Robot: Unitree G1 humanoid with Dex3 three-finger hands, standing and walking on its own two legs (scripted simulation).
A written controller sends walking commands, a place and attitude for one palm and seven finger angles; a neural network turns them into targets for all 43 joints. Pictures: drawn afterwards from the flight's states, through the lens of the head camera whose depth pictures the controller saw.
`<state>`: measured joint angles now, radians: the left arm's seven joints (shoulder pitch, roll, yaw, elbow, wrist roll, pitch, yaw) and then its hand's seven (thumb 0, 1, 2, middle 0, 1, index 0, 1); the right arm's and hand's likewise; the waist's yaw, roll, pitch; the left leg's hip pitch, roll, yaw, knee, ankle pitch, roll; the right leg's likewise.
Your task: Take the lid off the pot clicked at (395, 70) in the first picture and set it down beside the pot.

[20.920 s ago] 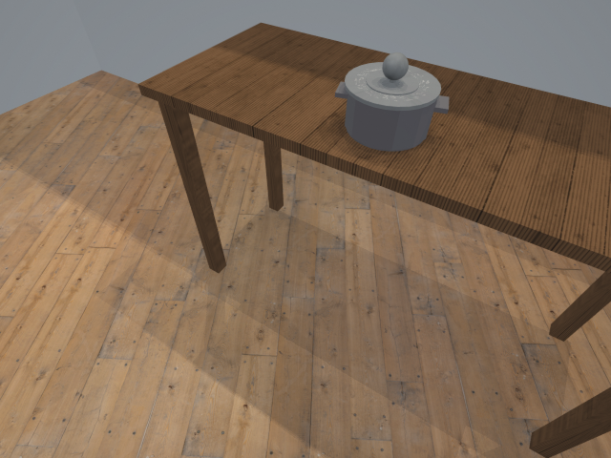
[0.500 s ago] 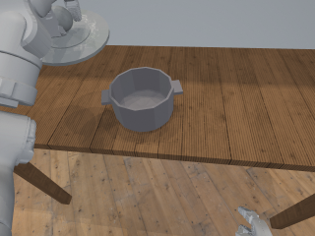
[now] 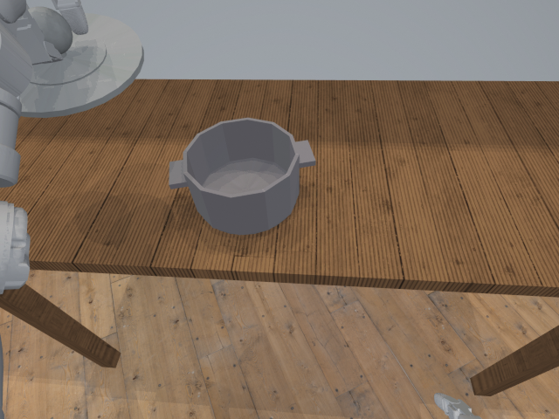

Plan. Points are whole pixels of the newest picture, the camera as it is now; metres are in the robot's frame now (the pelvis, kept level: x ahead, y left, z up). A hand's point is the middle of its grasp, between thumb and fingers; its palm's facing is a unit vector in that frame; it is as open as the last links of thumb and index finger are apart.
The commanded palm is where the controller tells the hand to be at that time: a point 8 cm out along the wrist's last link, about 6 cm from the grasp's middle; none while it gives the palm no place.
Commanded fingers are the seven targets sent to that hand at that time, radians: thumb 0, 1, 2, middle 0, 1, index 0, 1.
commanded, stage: move the lid sideways beside the pot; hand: left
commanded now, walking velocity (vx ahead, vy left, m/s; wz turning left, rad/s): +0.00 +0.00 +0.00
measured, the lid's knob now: (47, 31) +0.48 +0.26 +0.31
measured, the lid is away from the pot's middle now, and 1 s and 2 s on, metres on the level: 0.20 0.24 0.23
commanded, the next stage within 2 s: lower the lid onto the table in 0.42 s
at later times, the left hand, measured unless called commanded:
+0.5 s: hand out of the picture +0.44 +0.30 +0.32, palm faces -0.13 -0.01 -0.99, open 7.7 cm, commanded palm +0.44 +0.28 +0.39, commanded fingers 0.00 0.55 1.14 -0.89 -0.88 -0.90 -0.92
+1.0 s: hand (35, 61) +0.47 +0.29 +0.28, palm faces -0.18 -0.07 -0.98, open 7.7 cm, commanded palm +0.44 +0.28 +0.36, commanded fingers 0.00 0.55 1.14 -0.89 -0.88 -0.90 -0.92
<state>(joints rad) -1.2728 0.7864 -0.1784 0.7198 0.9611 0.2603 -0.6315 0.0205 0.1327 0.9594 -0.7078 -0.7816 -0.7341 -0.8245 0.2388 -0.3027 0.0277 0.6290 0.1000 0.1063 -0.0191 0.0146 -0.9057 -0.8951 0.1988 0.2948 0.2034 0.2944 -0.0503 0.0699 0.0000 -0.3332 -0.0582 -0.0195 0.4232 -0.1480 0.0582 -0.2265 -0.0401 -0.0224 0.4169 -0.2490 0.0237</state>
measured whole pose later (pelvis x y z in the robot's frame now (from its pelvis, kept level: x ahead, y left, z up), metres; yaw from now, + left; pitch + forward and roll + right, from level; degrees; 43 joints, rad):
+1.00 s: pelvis +0.01 +0.00 +0.00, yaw +0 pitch +5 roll -1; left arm -1.25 0.84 -0.13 0.86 0.99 0.22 -0.62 0.02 0.14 0.96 -0.70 -0.78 -0.73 -0.82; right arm 0.26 -0.30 0.03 0.64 0.10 0.12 -0.03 0.01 -0.91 -0.89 0.20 0.29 0.20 0.29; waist -0.08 0.06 0.01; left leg -0.34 -0.05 -0.02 0.43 -0.16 0.05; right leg -0.22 -0.03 -0.03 0.39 -0.24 0.02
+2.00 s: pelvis +0.01 -0.01 +0.00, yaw +0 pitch +4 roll -1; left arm -1.07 0.81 -0.09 0.85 0.94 0.12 -0.58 0.02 0.14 0.95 -0.70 -0.78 -0.73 -0.83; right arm 0.25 -0.30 0.01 0.63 0.10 0.15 -0.03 0.01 -0.91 -0.89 0.20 0.29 0.20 0.29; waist -0.09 0.06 0.01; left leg -0.35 -0.04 -0.03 0.46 -0.18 0.05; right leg -0.22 -0.02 -0.03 0.40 -0.25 0.02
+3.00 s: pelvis +0.01 +0.01 +0.00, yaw -1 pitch +6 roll -2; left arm -0.98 0.79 -0.07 0.96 0.92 0.00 -0.52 0.02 0.15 0.95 -0.69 -0.78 -0.72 -0.83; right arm 0.28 -0.30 0.00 0.65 0.09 0.16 -0.03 0.01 -0.90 -0.89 0.20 0.30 0.21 0.29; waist -0.10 0.04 -0.01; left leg -0.41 -0.04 -0.02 0.50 -0.20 0.07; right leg -0.27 -0.02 -0.02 0.41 -0.25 0.03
